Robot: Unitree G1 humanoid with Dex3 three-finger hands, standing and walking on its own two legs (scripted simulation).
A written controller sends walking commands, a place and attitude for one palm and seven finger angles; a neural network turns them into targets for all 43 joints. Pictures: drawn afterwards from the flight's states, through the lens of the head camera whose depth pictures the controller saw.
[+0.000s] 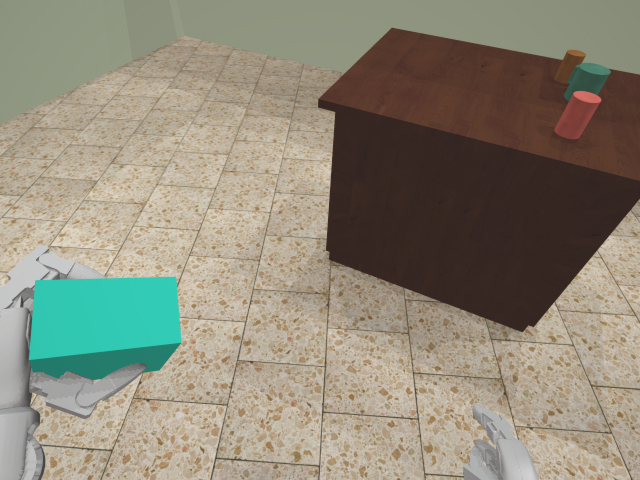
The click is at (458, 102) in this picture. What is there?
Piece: table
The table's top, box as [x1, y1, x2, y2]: [318, 28, 639, 191]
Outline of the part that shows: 318,99 318,107 639,191 638,74 609,69 611,72 598,94 601,98 601,101 586,127 577,139 567,139 559,136 553,130 568,102 563,97 563,94 568,84 557,82 553,78 562,60 391,28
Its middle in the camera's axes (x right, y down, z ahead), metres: +0.52 -0.45 +1.17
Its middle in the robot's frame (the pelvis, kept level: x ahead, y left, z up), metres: +1.21 -0.45 -0.04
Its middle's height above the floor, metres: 0.73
